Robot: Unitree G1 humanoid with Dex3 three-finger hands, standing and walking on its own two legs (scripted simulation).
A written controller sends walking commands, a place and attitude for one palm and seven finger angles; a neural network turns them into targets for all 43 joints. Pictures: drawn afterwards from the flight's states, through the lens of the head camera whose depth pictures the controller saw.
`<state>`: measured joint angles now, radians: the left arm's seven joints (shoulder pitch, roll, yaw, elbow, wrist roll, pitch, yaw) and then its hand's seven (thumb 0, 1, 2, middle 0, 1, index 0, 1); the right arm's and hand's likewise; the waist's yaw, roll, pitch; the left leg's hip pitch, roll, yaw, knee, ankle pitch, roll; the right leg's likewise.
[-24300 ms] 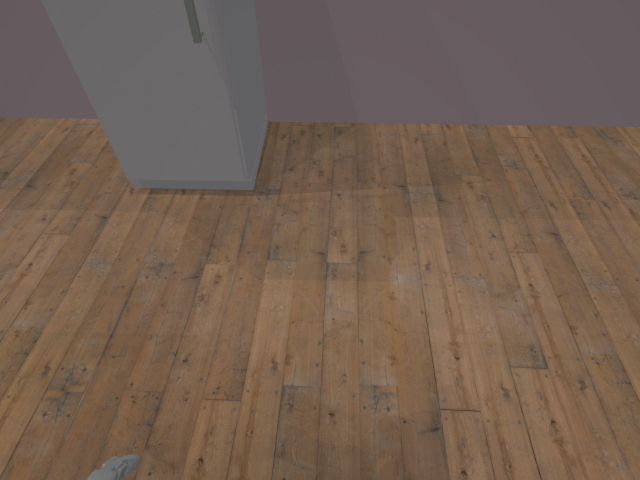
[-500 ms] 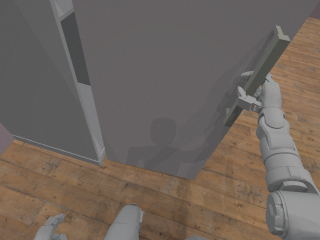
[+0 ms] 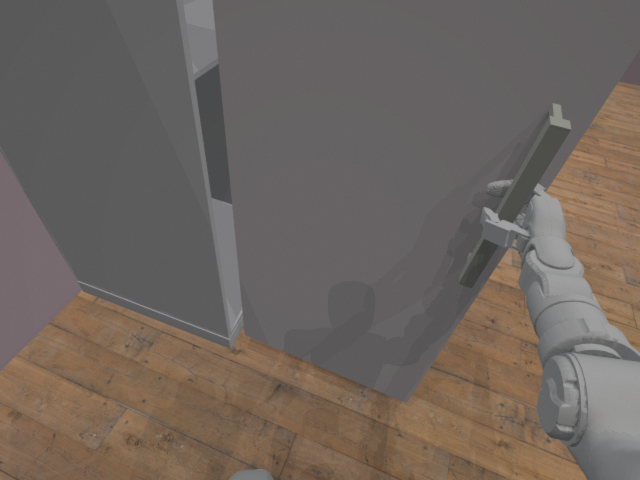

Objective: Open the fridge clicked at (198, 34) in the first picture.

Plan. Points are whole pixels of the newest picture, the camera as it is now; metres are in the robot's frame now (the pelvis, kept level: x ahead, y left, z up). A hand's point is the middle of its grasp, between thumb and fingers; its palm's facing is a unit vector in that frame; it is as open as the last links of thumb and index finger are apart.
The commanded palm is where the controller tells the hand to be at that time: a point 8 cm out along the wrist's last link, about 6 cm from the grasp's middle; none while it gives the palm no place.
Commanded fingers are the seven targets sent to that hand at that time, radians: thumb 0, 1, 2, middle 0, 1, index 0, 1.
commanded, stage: stop walking and hold the door back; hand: right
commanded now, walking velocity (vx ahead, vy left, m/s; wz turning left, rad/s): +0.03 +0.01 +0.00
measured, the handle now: (504, 207) +0.48 -0.21 +0.12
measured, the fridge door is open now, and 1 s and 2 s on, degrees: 92 87 84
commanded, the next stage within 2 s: loosen the grip on the handle in 0.16 s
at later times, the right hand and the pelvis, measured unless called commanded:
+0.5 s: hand (498, 223) +0.45 -0.20 +0.12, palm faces +0.18 +0.96 -0.19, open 8.1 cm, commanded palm +0.40 -0.23 +0.13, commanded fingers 0.00 0.55 -0.20 0.41 1.35 0.41 1.35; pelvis -0.01 -0.02 +0.01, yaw +1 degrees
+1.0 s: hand (498, 222) +0.48 -0.22 +0.09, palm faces +0.19 +0.97 -0.17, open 14.1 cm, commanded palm +0.44 -0.28 +0.10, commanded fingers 0.00 0.55 -0.20 0.25 1.15 0.25 1.15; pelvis +0.04 -0.04 +0.01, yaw -1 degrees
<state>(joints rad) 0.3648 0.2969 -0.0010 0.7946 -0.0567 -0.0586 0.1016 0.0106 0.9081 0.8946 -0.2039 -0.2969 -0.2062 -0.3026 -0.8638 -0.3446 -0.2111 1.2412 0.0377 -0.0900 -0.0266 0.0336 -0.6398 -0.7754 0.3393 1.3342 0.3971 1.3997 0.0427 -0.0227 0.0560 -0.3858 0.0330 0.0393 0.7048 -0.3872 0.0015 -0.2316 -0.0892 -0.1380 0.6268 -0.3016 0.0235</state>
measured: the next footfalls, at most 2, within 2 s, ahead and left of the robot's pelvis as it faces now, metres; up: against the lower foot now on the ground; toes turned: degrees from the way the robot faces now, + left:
right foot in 0.30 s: +0.04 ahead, -0.13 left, +0.00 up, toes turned -4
